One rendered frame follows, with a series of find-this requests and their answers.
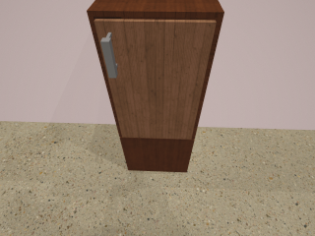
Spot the cupboard door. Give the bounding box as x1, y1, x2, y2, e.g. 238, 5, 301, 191
94, 19, 217, 140

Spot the handle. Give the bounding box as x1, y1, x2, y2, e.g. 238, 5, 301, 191
100, 32, 118, 79

